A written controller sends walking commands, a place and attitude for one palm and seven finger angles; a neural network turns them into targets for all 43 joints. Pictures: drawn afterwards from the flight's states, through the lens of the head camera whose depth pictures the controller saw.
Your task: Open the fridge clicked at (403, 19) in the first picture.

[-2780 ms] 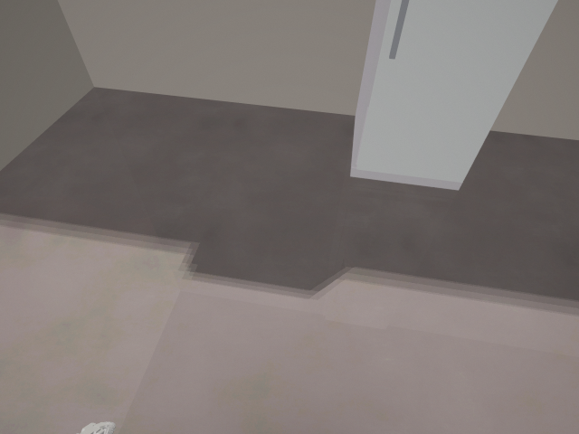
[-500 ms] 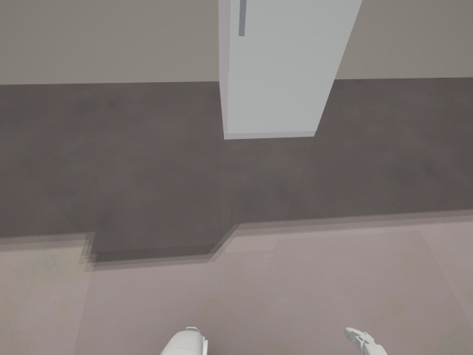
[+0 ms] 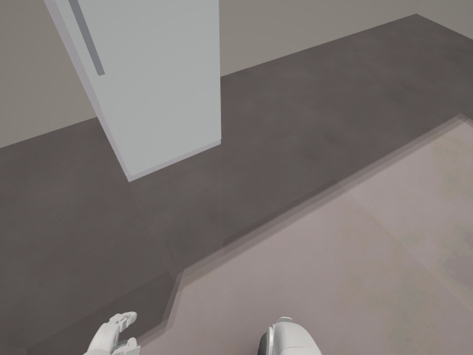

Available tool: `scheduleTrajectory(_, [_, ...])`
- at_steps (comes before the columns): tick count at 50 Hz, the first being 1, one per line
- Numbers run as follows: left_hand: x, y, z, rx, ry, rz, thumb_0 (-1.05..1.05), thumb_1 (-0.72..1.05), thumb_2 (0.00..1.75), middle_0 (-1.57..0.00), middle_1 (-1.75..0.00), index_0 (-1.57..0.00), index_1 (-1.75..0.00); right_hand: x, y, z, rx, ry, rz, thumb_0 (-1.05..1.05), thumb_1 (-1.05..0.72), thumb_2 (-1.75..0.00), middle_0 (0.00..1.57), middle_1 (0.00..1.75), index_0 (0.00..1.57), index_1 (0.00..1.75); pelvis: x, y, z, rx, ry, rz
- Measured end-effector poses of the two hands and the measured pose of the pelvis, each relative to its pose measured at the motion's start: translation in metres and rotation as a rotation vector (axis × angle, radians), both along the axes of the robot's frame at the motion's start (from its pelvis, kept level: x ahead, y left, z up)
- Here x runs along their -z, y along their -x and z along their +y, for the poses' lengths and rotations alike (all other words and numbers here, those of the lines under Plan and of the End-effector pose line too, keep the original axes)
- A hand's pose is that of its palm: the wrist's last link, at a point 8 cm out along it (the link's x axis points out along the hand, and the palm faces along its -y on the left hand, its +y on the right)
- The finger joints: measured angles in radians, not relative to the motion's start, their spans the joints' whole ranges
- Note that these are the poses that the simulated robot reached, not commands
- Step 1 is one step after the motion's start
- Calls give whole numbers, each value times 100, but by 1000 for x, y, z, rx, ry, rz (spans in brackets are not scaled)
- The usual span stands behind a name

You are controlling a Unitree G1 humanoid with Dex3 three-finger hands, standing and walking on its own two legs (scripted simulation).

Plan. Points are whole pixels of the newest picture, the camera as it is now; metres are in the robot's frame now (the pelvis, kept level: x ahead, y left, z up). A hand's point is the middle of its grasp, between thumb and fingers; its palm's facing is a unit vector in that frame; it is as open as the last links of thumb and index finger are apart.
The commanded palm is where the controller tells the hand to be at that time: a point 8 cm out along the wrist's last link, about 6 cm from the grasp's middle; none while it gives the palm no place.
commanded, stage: walk to a spot facing it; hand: left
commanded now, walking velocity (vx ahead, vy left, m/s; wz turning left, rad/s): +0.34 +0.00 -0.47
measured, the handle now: out of the picture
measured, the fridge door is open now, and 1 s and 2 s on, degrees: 0 0 0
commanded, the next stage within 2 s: turn to face it in 0.86 s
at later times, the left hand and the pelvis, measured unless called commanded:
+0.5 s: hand (147, 305) +0.24 +0.18 -0.17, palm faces -0.06 -0.97 -0.23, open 7.3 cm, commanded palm none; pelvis +0.21 -0.02 +0.00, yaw -9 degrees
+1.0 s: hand (191, 191) +0.53 +0.11 -0.17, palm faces -0.39 -0.90 -0.19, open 7.4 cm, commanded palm none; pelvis +0.37 -0.03 +0.00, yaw -25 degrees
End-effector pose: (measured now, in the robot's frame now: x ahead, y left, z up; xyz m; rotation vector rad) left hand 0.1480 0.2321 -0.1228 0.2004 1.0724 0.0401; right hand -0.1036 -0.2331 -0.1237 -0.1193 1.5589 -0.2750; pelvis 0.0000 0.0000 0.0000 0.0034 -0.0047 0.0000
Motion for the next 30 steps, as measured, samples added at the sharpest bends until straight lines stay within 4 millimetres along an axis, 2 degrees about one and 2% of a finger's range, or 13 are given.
scheduleTrajectory(4, [9,-72,-38,93,16,-40,1,91,89,-19,-30,-19,-30,9,1,7,85,-46,98,1,-91,-90,20,30,20,30,13,-43,-15,41,6,4])
scheduleTrajectory(6, [17,-98,-52,109,17,-79,1,91,89,-19,-30,-20,-30,18,-12,6,114,-74,124,1,-91,-90,20,30,20,30,23,-64,-26,55,-10,2])
scheduleTrajectory(7, [19,-105,-57,107,18,-85,1,91,89,-19,-30,-20,-30,22,-23,3,121,-79,121,1,-91,-90,20,30,20,30,25,-72,-30,66,-7,-4])
scheduleTrajectory(9, [19,-108,-62,100,16,-57,0,91,89,-20,-30,-20,-30,27,-58,-4,125,-74,69,1,-91,-90,20,30,20,30,22,-86,-34,79,0,-15])
scheduleTrajectory(13, [15,-97,-59,70,-13,47,0,91,89,-20,-30,-20,-30,25,-155,-22,89,-48,-126,1,-91,-90,20,30,20,30,8,-114,-38,111,6,-9])
scheduleTrajectory(17, [5,-96,-35,25,-69,96,-2,94,89,-20,-30,-20,-30,17,-249,-34,37,-29,-312,1,-91,-90,20,30,20,30,0,-143,-37,134,9,5])
scheduleTrajectory(20, [4,-94,-20,1,-83,141,-1,93,89,-20,-30,-20,-30,8,-309,-38,-5,-17,-408,1,-92,-90,20,30,20,30,-3,-166,-33,144,15,7])
scheduleTrajectory(26, [15,-89,1,-64,-58,244,0,92,89,-20,-30,-20,-30,-9,-410,-29,-94,11,-509,1,-91,-90,20,30,20,30,-1,-219,-16,158,32,0])
scheduleTrajectory(28, [25,-90,7,-78,-42,290,0,91,89,-20,-30,-20,-30,-11,-438,-23,-113,31,-537,1,-91,-90,20,30,20,30,4,-239,-7,169,37,-4])
scheduleTrajectory(30, [34,-96,12,-74,-27,341,0,91,89,-20,-30,-20,-30,-12,-457,-18,-115,55,-566,1,-91,-90,20,30,20,30,10,-255,0,192,28,-13])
